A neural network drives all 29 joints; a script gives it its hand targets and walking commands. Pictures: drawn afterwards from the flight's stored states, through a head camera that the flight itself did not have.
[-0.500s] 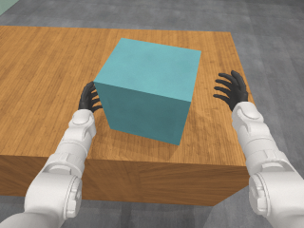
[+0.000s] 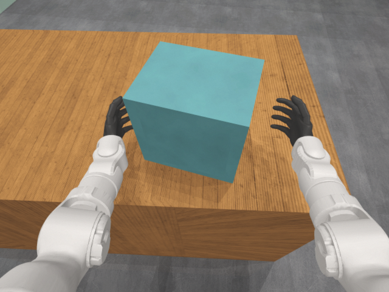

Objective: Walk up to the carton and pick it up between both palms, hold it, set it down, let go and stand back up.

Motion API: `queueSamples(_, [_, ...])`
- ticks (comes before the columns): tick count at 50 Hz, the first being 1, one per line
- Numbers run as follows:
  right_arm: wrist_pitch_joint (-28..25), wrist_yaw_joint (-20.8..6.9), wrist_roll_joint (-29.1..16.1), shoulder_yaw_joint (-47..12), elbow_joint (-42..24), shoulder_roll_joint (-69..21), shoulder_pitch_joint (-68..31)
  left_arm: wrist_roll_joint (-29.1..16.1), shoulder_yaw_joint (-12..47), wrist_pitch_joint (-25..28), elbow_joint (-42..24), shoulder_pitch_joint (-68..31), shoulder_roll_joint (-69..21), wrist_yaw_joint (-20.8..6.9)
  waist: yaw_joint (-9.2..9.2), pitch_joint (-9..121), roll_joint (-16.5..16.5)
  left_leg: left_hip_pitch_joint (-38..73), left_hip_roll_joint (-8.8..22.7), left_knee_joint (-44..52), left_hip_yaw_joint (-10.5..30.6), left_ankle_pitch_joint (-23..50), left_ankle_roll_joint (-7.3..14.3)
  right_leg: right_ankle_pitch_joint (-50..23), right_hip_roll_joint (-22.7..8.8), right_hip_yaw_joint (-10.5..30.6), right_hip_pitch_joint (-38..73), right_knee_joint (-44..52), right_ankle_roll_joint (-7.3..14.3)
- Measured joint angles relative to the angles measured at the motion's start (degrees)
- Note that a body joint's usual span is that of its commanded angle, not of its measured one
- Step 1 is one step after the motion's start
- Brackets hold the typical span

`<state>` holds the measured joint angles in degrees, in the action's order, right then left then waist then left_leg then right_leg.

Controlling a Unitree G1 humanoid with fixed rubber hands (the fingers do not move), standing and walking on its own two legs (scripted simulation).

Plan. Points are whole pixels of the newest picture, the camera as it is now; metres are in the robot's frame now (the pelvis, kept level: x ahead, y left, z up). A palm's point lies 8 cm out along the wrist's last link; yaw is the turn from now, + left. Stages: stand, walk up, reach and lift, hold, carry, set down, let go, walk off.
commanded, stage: reach and lift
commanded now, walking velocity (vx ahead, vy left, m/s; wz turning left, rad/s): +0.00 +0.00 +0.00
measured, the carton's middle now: (197, 115) +0.50 +0.04 +0.04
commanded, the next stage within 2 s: none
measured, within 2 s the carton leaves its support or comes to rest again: leaves its support in 1.50 s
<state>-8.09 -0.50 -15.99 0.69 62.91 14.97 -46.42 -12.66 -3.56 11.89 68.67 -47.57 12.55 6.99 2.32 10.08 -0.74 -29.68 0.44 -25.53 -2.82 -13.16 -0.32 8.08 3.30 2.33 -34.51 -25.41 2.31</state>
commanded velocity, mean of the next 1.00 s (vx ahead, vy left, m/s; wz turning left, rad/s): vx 0.00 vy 0.00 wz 0.00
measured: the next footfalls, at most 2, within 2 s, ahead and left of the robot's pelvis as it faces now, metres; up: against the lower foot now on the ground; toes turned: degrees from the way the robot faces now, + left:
none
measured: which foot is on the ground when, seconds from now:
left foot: down 0.00-1.00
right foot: down 0.00-1.00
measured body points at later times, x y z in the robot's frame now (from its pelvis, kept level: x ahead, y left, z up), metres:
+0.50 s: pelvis +0.00 +0.00 +0.00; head +0.07 +0.00 +0.45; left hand +0.43 +0.20 +0.05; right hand +0.45 -0.15 +0.06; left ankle -0.03 +0.12 -0.73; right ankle +0.02 -0.09 -0.74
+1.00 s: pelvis +0.00 +0.01 +0.00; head +0.06 +0.00 +0.45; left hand +0.42 +0.19 +0.05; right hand +0.44 -0.15 +0.06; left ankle -0.03 +0.12 -0.73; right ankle +0.02 -0.09 -0.74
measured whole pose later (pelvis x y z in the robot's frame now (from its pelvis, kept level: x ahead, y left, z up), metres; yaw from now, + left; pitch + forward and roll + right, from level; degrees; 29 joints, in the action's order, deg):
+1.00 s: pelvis +0.00 +0.01 +0.00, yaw +0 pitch +17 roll +1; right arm -10.7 5.4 7.6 16.2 63.2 6.0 -46.2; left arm 0.3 -13.4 18.8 71.3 -46.4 4.9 6.8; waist 2.4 10.8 0.4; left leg -29.0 0.0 -25.5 -2.8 -13.1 -0.3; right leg 8.1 2.8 2.3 -33.6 -25.1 2.2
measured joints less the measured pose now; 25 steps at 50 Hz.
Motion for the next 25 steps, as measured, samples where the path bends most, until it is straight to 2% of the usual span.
queueSamples(7, [-0.37,1.02,1.97,-0.02,0.01,-3.75,0.00,0.06,0.01,1.61,1.94,-0.64,-2.26,-0.01,0.00,0.64,0.00,-0.18,-0.03,0.00,0.00,0.00,0.00,0.00,-0.04,0.00,-0.18,0.00,0.00])
queueSamples(11, [-0.74,3.24,3.90,0.00,0.04,-4.44,0.00,0.92,0.01,1.91,2.22,-0.83,-2.84,0.27,0.01,0.65,0.00,-0.19,-0.07,0.00,0.00,0.01,0.00,0.00,-0.08,0.00,-0.18,0.00,0.00])
queueSamples(25, [-0.72,4.11,4.97,0.01,0.06,-4.36,0.00,2.02,0.00,1.97,2.22,-0.99,-3.43,2.04,0.10,0.68,0.00,-0.20,-0.08,-0.01,0.00,0.02,0.00,0.00,-0.09,0.00,-0.18,0.00,0.00])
